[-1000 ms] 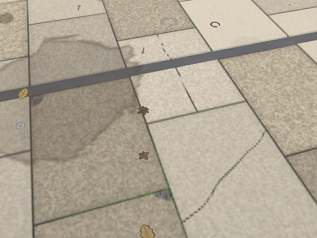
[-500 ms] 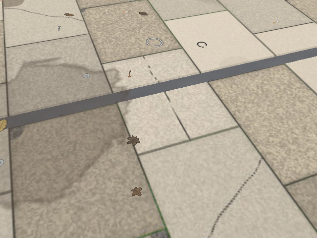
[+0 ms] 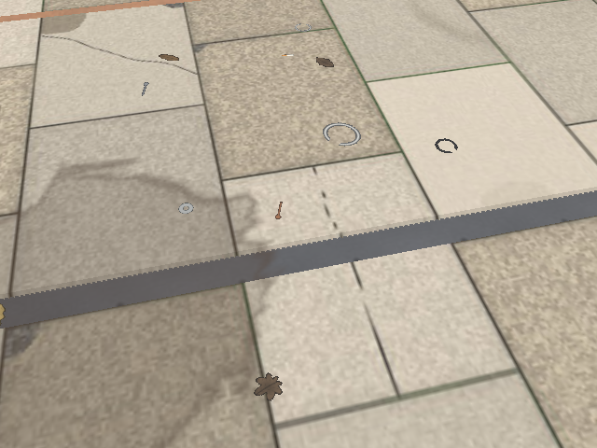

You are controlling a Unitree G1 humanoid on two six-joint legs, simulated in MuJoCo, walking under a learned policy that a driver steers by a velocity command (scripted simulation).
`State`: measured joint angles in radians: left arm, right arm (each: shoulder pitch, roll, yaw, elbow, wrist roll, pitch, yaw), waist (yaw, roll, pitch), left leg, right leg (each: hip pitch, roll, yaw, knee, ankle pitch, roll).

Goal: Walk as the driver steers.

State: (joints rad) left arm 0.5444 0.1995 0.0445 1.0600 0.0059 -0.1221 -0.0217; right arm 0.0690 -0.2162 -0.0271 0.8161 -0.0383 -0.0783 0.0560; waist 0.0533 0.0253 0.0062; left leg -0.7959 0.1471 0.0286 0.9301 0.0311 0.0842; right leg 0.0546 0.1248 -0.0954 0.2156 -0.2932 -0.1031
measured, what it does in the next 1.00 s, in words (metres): walks ahead, turning left: left foot, then right foot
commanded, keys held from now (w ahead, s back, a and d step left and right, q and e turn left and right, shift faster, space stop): w+shift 0.44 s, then w+q+shift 0.56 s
